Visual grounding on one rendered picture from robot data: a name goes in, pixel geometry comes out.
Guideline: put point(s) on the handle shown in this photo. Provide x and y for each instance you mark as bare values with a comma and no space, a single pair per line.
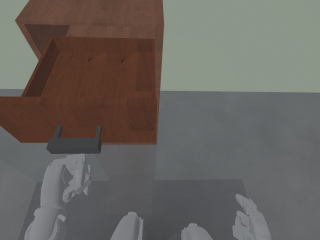
57,145

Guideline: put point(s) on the left robot hand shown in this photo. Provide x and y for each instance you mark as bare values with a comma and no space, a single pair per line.
72,170

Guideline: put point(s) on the right robot thigh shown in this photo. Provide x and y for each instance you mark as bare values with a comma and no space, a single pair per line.
195,233

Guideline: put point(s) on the cabinet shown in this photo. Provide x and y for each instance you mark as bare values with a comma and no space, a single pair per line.
136,19

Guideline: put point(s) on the robot right shin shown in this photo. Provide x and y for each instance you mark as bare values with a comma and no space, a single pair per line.
192,224

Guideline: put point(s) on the right robot hand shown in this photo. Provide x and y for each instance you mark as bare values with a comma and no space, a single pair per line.
255,226

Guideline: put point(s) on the left robot forearm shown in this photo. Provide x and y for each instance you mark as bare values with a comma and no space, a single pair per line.
48,224

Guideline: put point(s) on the drawer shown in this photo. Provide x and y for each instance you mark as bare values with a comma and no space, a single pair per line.
80,83

